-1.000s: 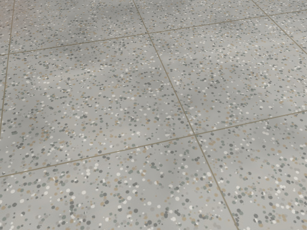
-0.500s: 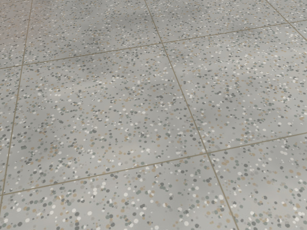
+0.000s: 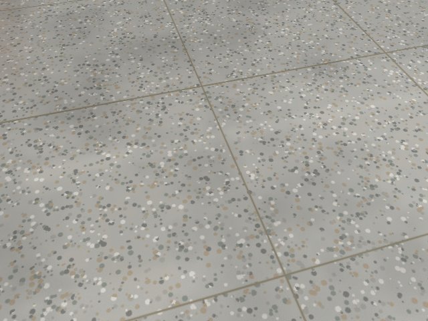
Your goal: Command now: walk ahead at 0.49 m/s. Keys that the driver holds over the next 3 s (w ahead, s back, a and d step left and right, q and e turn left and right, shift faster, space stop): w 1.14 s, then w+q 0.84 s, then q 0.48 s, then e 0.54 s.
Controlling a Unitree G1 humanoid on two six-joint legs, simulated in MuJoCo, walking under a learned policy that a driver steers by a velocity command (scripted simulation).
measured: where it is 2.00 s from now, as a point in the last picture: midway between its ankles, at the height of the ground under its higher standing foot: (205, 172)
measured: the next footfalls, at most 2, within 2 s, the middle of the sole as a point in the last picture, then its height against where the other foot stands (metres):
right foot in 0.30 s outside the picture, level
left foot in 0.84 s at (188, 271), level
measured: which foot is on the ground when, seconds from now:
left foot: down 0.00-0.32, up 0.34-0.82, down 0.84-1.00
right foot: up 0.00-0.28, down 0.30-0.86, up 0.88-1.00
